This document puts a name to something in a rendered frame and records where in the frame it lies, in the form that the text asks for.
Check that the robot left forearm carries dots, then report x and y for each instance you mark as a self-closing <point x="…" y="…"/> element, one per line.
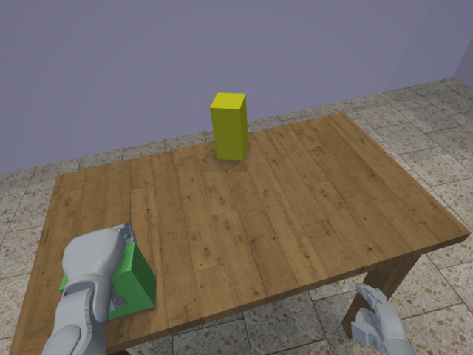
<point x="80" y="318"/>

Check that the sponge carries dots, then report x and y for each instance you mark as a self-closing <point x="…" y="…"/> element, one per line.
<point x="134" y="280"/>

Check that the robot right forearm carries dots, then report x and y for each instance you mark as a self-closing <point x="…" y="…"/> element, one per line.
<point x="396" y="346"/>

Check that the left robot hand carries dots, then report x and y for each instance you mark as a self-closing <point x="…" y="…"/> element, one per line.
<point x="98" y="253"/>

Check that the table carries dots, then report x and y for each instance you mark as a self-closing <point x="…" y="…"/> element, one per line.
<point x="312" y="203"/>

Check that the right robot hand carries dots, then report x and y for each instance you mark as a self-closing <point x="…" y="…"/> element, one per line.
<point x="371" y="329"/>

